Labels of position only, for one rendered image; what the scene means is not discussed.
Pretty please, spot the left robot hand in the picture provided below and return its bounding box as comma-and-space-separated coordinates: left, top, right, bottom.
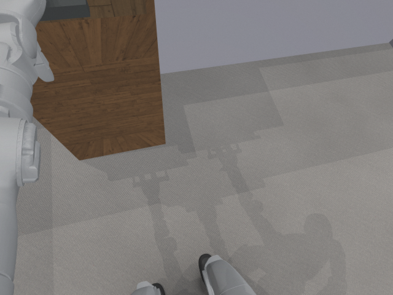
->
0, 0, 54, 82

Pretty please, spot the cabinet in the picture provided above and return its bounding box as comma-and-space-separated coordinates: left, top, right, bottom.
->
30, 0, 166, 160

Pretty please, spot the handle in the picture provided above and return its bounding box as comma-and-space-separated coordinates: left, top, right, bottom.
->
40, 0, 90, 22

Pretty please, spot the drawer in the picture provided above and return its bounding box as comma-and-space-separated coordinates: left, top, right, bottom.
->
38, 0, 147, 24

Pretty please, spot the robot right foot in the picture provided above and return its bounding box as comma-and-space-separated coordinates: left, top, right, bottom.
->
198, 254, 211, 284

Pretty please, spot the robot left upper arm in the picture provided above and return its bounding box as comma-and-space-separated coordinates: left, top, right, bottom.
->
0, 117, 41, 295

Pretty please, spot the robot right shin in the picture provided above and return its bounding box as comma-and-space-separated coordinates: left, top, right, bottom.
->
205, 255, 223, 267

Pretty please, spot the robot left forearm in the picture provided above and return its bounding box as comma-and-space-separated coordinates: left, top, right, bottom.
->
0, 9, 38, 123

